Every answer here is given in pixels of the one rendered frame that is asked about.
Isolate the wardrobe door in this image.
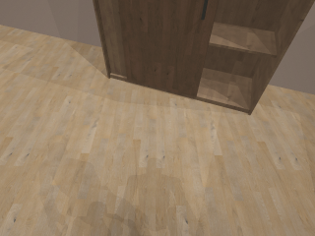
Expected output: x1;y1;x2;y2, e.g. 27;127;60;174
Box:
118;0;219;97
98;0;127;77

